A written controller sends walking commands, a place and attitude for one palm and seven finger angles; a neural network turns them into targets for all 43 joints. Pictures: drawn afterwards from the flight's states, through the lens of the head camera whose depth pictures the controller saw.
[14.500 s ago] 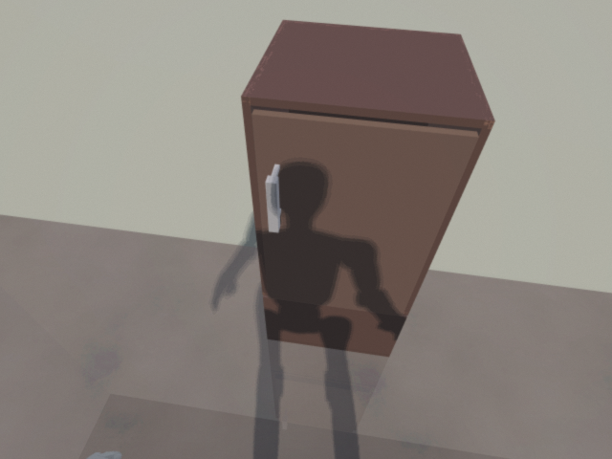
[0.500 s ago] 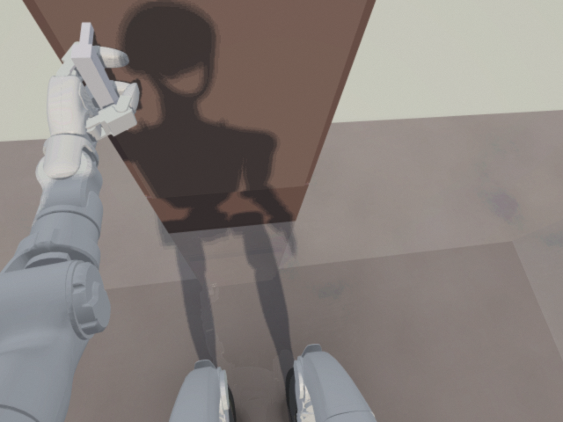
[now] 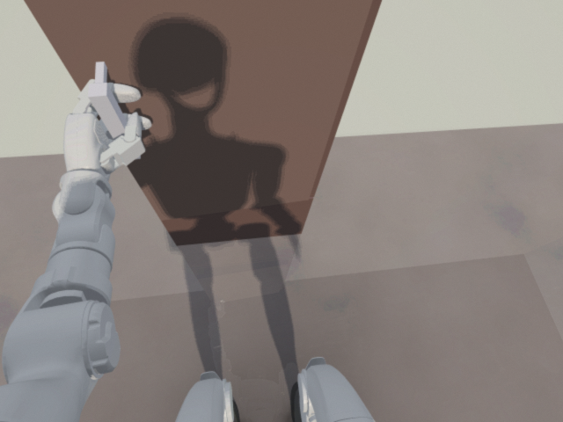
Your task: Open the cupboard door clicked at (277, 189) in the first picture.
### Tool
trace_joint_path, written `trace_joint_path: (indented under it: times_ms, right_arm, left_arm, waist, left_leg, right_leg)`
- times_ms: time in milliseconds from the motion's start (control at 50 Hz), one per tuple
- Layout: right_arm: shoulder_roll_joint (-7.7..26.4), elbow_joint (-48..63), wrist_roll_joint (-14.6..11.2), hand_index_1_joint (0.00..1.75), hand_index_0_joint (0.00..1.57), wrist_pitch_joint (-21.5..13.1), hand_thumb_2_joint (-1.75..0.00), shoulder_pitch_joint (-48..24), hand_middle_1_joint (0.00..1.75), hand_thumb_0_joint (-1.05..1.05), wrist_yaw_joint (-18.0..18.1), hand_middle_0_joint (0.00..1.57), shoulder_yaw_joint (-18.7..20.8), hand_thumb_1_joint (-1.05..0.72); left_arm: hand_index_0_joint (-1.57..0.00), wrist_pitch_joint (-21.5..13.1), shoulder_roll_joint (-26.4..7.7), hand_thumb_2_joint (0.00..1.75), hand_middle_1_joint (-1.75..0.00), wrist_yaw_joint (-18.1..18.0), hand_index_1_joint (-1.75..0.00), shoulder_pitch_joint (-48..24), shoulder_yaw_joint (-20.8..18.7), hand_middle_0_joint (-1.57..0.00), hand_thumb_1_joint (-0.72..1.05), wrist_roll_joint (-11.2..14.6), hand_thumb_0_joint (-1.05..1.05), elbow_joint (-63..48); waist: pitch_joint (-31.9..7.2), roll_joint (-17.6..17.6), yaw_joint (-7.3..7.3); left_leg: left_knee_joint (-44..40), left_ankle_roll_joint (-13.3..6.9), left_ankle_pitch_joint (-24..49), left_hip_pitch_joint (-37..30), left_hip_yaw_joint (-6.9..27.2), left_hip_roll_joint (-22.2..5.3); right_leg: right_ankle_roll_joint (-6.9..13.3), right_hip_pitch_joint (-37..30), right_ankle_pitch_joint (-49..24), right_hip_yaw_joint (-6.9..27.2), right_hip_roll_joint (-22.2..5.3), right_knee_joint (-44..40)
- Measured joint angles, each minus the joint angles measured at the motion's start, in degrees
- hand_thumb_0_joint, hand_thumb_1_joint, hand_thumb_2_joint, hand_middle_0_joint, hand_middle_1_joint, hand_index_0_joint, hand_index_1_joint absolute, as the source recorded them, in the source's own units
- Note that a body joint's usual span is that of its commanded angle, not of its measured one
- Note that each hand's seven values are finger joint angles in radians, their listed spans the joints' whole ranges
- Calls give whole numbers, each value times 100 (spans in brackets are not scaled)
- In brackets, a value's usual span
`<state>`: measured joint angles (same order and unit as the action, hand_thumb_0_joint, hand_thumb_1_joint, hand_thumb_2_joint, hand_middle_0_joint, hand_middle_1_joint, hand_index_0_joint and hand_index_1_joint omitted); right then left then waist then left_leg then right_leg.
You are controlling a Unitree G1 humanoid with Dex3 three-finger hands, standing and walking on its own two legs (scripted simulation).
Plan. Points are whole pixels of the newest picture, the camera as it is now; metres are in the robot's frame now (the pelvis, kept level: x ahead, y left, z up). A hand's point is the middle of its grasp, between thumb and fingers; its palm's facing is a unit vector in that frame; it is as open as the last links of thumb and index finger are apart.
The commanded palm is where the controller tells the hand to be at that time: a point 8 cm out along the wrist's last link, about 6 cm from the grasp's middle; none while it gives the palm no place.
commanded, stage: pull the door open along its arc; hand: left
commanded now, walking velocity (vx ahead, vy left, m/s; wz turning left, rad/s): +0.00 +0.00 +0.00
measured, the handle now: (118, 114) +0.54 +0.19 +0.05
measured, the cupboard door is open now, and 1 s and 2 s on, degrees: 3 45 47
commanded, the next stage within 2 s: open thumb and fingers to let go in 0.78 s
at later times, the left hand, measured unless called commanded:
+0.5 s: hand (195, 230) +0.36 +0.08 +0.05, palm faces +0.45 -0.89 +0.01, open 5.7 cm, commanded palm +0.30 +0.10 +0.05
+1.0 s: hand (252, 279) +0.29 +0.02 +0.05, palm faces +0.37 -0.93 -0.06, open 6.2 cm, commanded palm +0.24 +0.06 +0.05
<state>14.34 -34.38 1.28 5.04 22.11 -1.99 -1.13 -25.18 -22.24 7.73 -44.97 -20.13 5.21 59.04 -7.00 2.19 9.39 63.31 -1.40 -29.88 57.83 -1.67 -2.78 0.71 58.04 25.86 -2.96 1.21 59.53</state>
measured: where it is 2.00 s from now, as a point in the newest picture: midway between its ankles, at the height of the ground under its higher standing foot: outside the picture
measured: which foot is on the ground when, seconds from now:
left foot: down 0.00-1.00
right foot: down 0.00-1.00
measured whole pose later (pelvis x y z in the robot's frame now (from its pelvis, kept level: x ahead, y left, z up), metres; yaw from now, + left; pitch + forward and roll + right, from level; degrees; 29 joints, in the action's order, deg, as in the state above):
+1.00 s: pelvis -0.01 -0.06 +0.01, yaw +5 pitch +13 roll +1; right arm 9.9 -34.2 4.4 -3.8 8.7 -1.6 -0.2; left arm -15.9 5.6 -34.2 2.0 15.5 -5.8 15.1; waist -8.9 1.7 0.8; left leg 58.5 2.9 -27.5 44.5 2.1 -1.1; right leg 5.0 45.4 28.2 -6.6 -0.4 59.9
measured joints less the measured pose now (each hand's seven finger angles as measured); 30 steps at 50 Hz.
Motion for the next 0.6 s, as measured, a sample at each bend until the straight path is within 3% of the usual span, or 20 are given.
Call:
trace_joint_path:
  times_ms: [160, 220, 280, 340, 420, 500, 600]
  right_arm:
    - [-76, 149, -128, 30, 20, -81, -90, -49, 30, 0, -84, 20, 108, -91]
    - [-105, 156, -68, 30, 20, -181, -90, -174, 30, 0, -105, 20, 170, -91]
    - [-148, 151, 62, 30, 20, -276, -90, -384, 30, 0, -168, 20, 211, -91]
    - [-214, 163, 212, 30, 20, -331, -90, -613, 30, 0, -233, 20, 247, -91]
    - [-339, 126, 346, 30, 20, -361, -90, -904, 30, 0, -260, 20, 257, -91]
    - [-477, 102, 390, 30, 20, -389, -90, -1079, 30, 0, -200, 20, 225, -91]
    - [-573, 91, 384, 30, 20, -490, -90, -1175, 30, 0, -118, 20, 157, -91]
  left_arm:
    - [-36, 35, 757, 75, -135, -163, -135, 1630, 642, -38, 74, 270, 1, -1592]
    - [-37, 55, 1294, 74, -135, -883, -135, 2093, 945, -37, 72, 276, 2, -2143]
    - [-38, 44, 1892, 75, -135, -1947, -135, 2434, 1237, -36, 71, 40, 3, -2597]
    - [-39, 87, 2352, 77, -135, -2989, -135, 2691, 1595, -35, 72, -438, 2, -2905]
    - [-39, 236, 2754, 79, -135, -3990, -135, 2943, 2078, -33, 74, -954, 2, -3106]
    - [-37, 387, 2979, 77, -135, -4354, -135, 3290, 2478, -34, 73, -1191, 2, -3337]
    - [-35, 492, 2965, 74, -134, -4393, -135, 3761, 2978, -35, 72, -1310, 2, -3631]
  waist:
    - [-119, -18, -282]
    - [-154, -27, -439]
    - [-182, -47, -558]
    - [-212, -45, -659]
    - [-221, -49, -785]
    - [-199, -73, -874]
    - [-153, -81, -916]
  left_leg:
    - [-392, -9, 52, -580, -70, 42]
    - [-431, -2, 47, -707, -63, 64]
    - [-399, 4, 36, -752, -43, 101]
    - [-324, 17, 20, -747, -10, 135]
    - [-256, 45, 22, -776, 42, 168]
    - [-267, 91, 54, -882, 106, 184]
    - [-319, 158, 109, -1035, 193, 189]
  right_leg:
    - [-26, -539, -28, 73, -24, -326]
    - [-34, -669, -9, 67, -44, -354]
    - [-33, -715, 34, 48, -83, -291]
    - [-20, -716, 86, 16, -120, -185]
    - [17, -750, 134, -35, -156, -74]
    - [70, -864, 150, -98, -173, -46]
    - [145, -1031, 150, -185, -177, -62]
